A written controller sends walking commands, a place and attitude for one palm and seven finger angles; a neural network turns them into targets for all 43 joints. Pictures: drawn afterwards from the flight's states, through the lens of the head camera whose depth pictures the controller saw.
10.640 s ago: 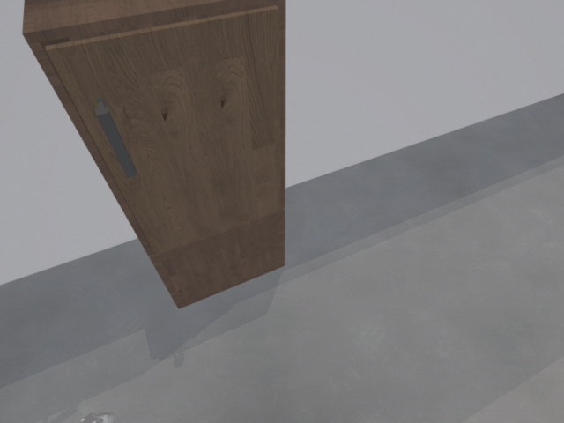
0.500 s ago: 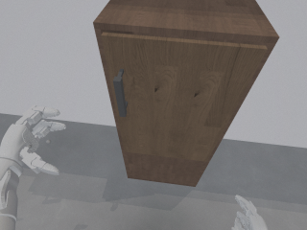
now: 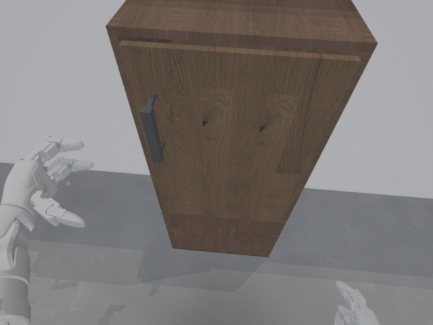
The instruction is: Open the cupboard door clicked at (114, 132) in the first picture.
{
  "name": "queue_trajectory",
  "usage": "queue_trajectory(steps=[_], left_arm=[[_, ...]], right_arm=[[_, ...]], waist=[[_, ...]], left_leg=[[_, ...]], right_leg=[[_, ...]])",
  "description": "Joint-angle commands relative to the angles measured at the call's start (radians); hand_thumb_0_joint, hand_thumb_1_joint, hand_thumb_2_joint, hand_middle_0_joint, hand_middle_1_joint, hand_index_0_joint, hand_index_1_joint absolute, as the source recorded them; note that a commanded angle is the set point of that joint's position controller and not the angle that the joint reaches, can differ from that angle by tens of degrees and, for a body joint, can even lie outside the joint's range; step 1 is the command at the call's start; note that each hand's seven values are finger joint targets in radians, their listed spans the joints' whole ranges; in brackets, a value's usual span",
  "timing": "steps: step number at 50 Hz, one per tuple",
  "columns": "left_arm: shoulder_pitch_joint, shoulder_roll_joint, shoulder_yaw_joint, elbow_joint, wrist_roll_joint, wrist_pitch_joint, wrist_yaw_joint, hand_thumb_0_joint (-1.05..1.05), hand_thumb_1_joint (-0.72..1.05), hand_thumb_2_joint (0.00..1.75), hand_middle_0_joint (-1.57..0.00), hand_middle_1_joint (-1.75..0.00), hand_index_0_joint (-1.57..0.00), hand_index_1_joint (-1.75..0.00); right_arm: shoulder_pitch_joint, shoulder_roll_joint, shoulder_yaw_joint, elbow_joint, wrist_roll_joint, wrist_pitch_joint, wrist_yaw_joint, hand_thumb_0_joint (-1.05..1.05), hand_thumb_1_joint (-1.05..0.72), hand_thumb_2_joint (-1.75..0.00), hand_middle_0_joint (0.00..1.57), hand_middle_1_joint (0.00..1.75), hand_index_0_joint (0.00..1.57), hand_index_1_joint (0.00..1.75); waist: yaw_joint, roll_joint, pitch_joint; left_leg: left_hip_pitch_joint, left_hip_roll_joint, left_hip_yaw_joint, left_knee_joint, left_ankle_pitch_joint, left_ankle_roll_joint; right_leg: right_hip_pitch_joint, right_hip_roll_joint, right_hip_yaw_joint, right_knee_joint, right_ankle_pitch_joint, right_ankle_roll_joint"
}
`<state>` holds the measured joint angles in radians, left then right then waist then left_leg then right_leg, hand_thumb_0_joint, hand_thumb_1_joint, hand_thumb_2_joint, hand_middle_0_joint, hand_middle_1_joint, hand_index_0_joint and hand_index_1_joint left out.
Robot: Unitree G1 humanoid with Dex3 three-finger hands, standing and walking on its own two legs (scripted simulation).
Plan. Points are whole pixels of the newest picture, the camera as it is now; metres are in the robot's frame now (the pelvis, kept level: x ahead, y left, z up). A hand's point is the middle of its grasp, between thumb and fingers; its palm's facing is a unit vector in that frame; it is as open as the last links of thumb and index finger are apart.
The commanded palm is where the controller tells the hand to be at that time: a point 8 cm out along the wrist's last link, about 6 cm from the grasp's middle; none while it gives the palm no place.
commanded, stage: move the hooked fingers beside the handle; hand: left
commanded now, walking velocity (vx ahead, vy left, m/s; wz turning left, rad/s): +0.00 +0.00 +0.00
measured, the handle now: (155, 130) +0.48 +0.16 +0.08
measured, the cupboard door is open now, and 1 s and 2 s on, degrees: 0 0 0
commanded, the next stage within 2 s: slide the fingers in behind the handle in 2.00 s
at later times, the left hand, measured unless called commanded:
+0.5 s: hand (80, 171) +0.36 +0.27 +0.09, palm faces -0.02 -1.00 -0.01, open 13.9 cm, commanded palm +0.34 +0.31 +0.09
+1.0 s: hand (109, 153) +0.40 +0.23 +0.09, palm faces -0.04 -1.00 -0.01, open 13.9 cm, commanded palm +0.38 +0.28 +0.09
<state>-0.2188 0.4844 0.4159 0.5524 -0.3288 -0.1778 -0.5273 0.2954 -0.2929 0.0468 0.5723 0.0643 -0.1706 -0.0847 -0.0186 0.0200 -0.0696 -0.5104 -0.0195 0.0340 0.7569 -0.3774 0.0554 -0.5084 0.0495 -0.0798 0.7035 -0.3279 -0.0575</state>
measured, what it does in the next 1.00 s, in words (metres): stands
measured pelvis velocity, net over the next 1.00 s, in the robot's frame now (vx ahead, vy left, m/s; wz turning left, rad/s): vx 0.00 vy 0.02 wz -0.02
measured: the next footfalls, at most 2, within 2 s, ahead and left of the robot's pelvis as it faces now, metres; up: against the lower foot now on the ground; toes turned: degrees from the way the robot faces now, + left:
none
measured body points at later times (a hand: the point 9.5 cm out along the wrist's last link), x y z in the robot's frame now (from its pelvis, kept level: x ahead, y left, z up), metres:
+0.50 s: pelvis +0.00 +0.01 +0.00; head +0.04 +0.02 +0.45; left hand +0.35 +0.32 +0.09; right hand +0.13 -0.24 -0.09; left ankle +0.00 +0.08 -0.71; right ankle +0.02 -0.08 -0.71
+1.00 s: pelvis +0.00 +0.02 +0.00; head +0.05 +0.03 +0.45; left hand +0.40 +0.28 +0.09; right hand +0.09 -0.24 -0.11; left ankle +0.00 +0.08 -0.71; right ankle +0.02 -0.08 -0.71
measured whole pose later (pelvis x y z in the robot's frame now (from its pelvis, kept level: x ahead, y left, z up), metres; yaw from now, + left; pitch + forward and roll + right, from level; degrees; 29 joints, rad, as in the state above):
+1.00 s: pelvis +0.00 +0.02 +0.00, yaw -1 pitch +10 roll -2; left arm -0.47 0.40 0.30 0.75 -0.23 -0.26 -0.34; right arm 0.35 -0.27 0.03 0.61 0.05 -0.04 -0.05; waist -0.06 0.02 -0.08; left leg -0.56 -0.04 0.06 0.76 -0.38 0.08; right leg -0.56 0.03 -0.05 0.72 -0.33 -0.03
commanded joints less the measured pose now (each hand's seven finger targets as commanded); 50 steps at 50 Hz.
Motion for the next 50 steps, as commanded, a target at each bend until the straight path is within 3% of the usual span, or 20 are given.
queue_trajectory(steps=[1, 4, 7, 9, 10, 12, 14, 18, 24, 25, 27, 30, 31, 33, 36, 40, 43, 44, 47, 50], left_arm=[[-0.224, 0.284, 0.101, -0.2, -0.037, -0.067, 0.004, 0.0, -0.5, 0.3, -0.3, -1.2, -0.3, -1.2], [-0.24, 0.305, 0.12, -0.199, -0.034, -0.073, 0.013, 0.0, -0.5, 0.3, -0.3, -1.2, -0.3, -1.2], [-0.296, 0.254, 0.069, -0.211, -0.034, -0.087, 0.01, 0.0, -0.5, 0.3, -0.3, -1.2, -0.3, -1.2], [-0.348, 0.259, 0.059, -0.208, -0.027, -0.094, 0.014, 0.0, -0.5, 0.3, -0.3, -1.2, -0.3, -1.2], [-0.336, 0.274, 0.072, -0.206, -0.023, -0.096, 0.019, 0.0, -0.5, 0.3, -0.3, -1.2, -0.3, -1.2], [-0.342, 0.238, 0.038, -0.211, -0.017, -0.099, 0.024, 0.0, -0.5, 0.3, -0.3, -1.2, -0.3, -1.2], [-0.372, 0.249, 0.044, -0.176, -0.013, -0.095, 0.034, 0.0, -0.5, 0.3, -0.3, -1.2, -0.3, -1.2], [-0.35, 0.28, 0.076, -0.151, -0.006, -0.096, 0.049, 0.0, -0.5, 0.3, -0.3, -1.2, -0.3, -1.2], [-0.41, 0.229, 0.028, -0.107, 0.006, -0.102, 0.063, 0.0, -0.5, 0.3, -0.3, -1.2, -0.3, -1.2], [-0.451, 0.191, -0.011, -0.125, 0.004, -0.104, 0.064, 0.0, -0.5, 0.3, -0.3, -1.2, -0.3, -1.2], [-0.463, 0.198, -0.013, -0.127, 0.014, -0.111, 0.071, 0.0, -0.5, 0.3, -0.3, -1.2, -0.3, -1.2], [-0.509, 0.144, -0.068, -0.135, 0.021, -0.112, 0.089, 0.0, -0.5, 0.3, -0.3, -1.2, -0.3, -1.2], [-0.508, 0.178, -0.029, -0.107, 0.022, -0.11, 0.102, 0.0, -0.5, 0.3, -0.3, -1.2, -0.3, -1.2], [-0.533, 0.182, -0.034, -0.097, 0.031, -0.115, 0.117, 0.0, -0.5, 0.3, -0.3, -1.2, -0.3, -1.2], [-0.58, 0.142, -0.073, -0.075, 0.05, -0.122, 0.141, 0.0, -0.5, 0.3, -0.3, -1.2, -0.3, -1.2], [-0.598, 0.148, -0.065, -0.063, 0.062, -0.141, 0.173, 0.0, -0.5, 0.3, -0.3, -1.2, -0.3, -1.2], [-0.566, 0.175, -0.033, 0.001, 0.064, -0.143, 0.184, 0.0, -0.5, 0.3, -0.3, -1.2, -0.3, -1.2], [-0.574, 0.152, -0.053, 0.014, 0.068, -0.142, 0.182, 0.0, -0.5, 0.3, -0.3, -1.2, -0.3, -1.2], [-0.601, 0.15, -0.059, -0.014, 0.073, -0.157, 0.187, 0.0, -0.5, 0.3, -0.3, -1.2, -0.3, -1.2], [-0.636, 0.142, -0.066, -0.011, 0.07, -0.168, 0.193, 0.0, -0.5, 0.3, -0.3, -1.2, -0.3, -1.2]], right_arm=[[-0.033, -0.141, -0.057, -0.149, 0.003, -0.039, -0.006, 0.0, -0.9, -0.9, 0.2, 0.3, 0.2, 0.3], [-0.019, -0.144, -0.062, -0.142, 0.003, -0.031, -0.005, 0.0, -0.9, -0.9, 0.2, 0.3, 0.2, 0.3], [-0.015, -0.141, -0.065, -0.134, 0.005, -0.028, -0.011, 0.0, -0.9, -0.9, 0.2, 0.3, 0.2, 0.3], [-0.005, -0.142, -0.065, -0.12, 0.004, -0.024, -0.013, 0.0, -0.9, -0.9, 0.2, 0.3, 0.2, 0.3], [-0.002, -0.142, -0.067, -0.117, 0.003, -0.023, -0.013, 0.0, -0.9, -0.9, 0.2, 0.3, 0.2, 0.3], [-0.005, -0.138, -0.064, -0.12, 0.003, -0.022, -0.012, 0.0, -0.9, -0.9, 0.2, 0.3, 0.2, 0.3], [0.001, -0.142, -0.064, -0.107, 0.002, -0.014, -0.013, 0.0, -0.9, -0.9, 0.2, 0.3, 0.2, 0.3], [-0.002, -0.143, -0.065, -0.114, -0.001, 0.0, -0.01, 0.0, -0.9, -0.9, 0.2, 0.3, 0.2, 0.3], [0.007, -0.14, -0.063, -0.114, 0.001, 0.019, -0.007, 0.0, -0.9, -0.9, 0.2, 0.3, 0.2, 0.3], [0.005, -0.137, -0.062, -0.116, 0.001, 0.019, -0.005, 0.0, -0.9, -0.9, 0.2, 0.3, 0.2, 0.3], [0.01, -0.141, -0.067, -0.111, 0.001, 0.022, -0.005, 0.0, -0.9, -0.9, 0.2, 0.3, 0.2, 0.3], [0.021, -0.14, -0.067, -0.106, -0.001, 0.031, -0.001, 0.0, -0.9, -0.9, 0.2, 0.3, 0.2, 0.3], [0.029, -0.143, -0.072, -0.095, -0.002, 0.036, -0.001, 0.0, -0.9, -0.9, 0.2, 0.3, 0.2, 0.3], [0.032, -0.146, -0.07, -0.091, -0.004, 0.046, 0.0, 0.0, -0.9, -0.9, 0.2, 0.3, 0.2, 0.3], [0.032, -0.14, -0.069, -0.09, -0.003, 0.056, 0.006, 0.0, -0.9, -0.9, 0.2, 0.3, 0.2, 0.3], [0.052, -0.142, -0.073, -0.082, -0.01, 0.069, 0.015, 0.0, -0.9, -0.9, 0.2, 0.3, 0.2, 0.3], [0.062, -0.145, -0.074, -0.072, -0.01, 0.084, 0.018, 0.0, -0.9, -0.9, 0.2, 0.3, 0.2, 0.3], [0.061, -0.142, -0.071, -0.076, -0.009, 0.088, 0.02, 0.0, -0.9, -0.9, 0.2, 0.3, 0.2, 0.3], [0.061, -0.137, -0.075, -0.08, -0.008, 0.097, 0.023, 0.0, -0.9, -0.9, 0.2, 0.3, 0.2, 0.3], [0.069, -0.136, -0.077, -0.072, -0.009, 0.106, 0.025, 0.0, -0.9, -0.9, 0.2, 0.3, 0.2, 0.3]], waist=[[0.017, 0.052, -0.268], [0.009, 0.027, -0.265], [-0.014, 0.047, -0.265], [-0.022, 0.065, -0.276], [-0.011, 0.079, -0.286], [-0.014, 0.087, -0.289], [-0.024, 0.043, -0.271], [0.004, 0.055, -0.29], [-0.021, 0.043, -0.255], [-0.03, 0.056, -0.27], [-0.026, 0.095, -0.282], [-0.04, 0.078, -0.307], [-0.034, 0.054, -0.298], [-0.033, 0.048, -0.295], [-0.038, 0.086, -0.296], [-0.03, 0.079, -0.352], [-0.024, 0.023, -0.318], [-0.03, 0.017, -0.316], [-0.028, 0.078, -0.333], [-0.043, 0.05, -0.343]], left_leg=[[0.058, 0.013, -0.06, -0.098, 0.27, -0.016], [0.055, 0.016, -0.059, -0.093, 0.271, -0.012], [0.08, 0.017, -0.061, -0.095, 0.25, -0.012], [0.098, 0.018, -0.063, -0.09, 0.268, -0.011], [0.104, 0.018, -0.068, -0.093, 0.273, -0.014], [0.123, 0.02, -0.075, -0.1, 0.279, -0.018], [0.108, 0.022, -0.074, -0.096, 0.277, -0.014], [0.099, 0.021, -0.074, -0.101, 0.301, -0.02], [0.109, 0.029, -0.08, -0.104, 0.287, -0.025], [0.123, 0.027, -0.085, -0.105, 0.277, -0.027], [0.162, 0.033, -0.101, -0.106, 0.301, -0.039], [0.203, 0.039, -0.114, -0.1, 0.358, -0.049], [0.194, 0.042, -0.118, -0.101, 0.347, -0.053], [0.187, 0.042, -0.118, -0.103, 0.337, -0.055], [0.213, 0.046, -0.134, -0.109, 0.341, -0.068], [0.258, 0.054, -0.148, -0.103, 0.417, -0.085], [0.195, 0.049, -0.122, -0.096, 0.417, -0.072], [0.177, 0.044, -0.113, -0.098, 0.411, -0.068], [0.2, 0.046, -0.113, -0.094, 0.433, -0.074], [0.2, 0.046, -0.106, -0.086, 0.429, -0.067]], right_leg=[[0.184, -0.043, 0.092, -0.075, 0.254, 0.028], [0.179, -0.038, 0.095, -0.077, 0.262, 0.031], [0.138, -0.036, 0.086, -0.079, 0.228, 0.033], [0.135, -0.035, 0.09, -0.077, 0.246, 0.03], [0.135, -0.034, 0.086, -0.073, 0.24, 0.027], [0.118, -0.034, 0.074, -0.07, 0.231, 0.026], [0.118, -0.032, 0.078, -0.073, 0.239, 0.028], [0.151, -0.038, 0.077, -0.065, 0.256, 0.02], [0.088, -0.027, 0.066, -0.064, 0.228, 0.023], [0.072, -0.029, 0.063, -0.062, 0.214, 0.025], [0.043, -0.028, 0.055, -0.056, 0.196, 0.018], [0.017, -0.027, 0.048, -0.049, 0.208, 0.022], [0.014, -0.026, 0.046, -0.051, 0.198, 0.022], [0.015, -0.03, 0.047, -0.049, 0.188, 0.019], [-0.02, -0.028, 0.041, -0.043, 0.163, 0.019], [-0.018, -0.027, 0.039, -0.034, 0.181, 0.02], [0.026, -0.028, 0.045, -0.04, 0.219, 0.019], [0.036, -0.027, 0.049, -0.038, 0.232, 0.022], [0.024, -0.027, 0.049, -0.034, 0.238, 0.02], [0.029, -0.024, 0.054, -0.038, 0.252, 0.025]])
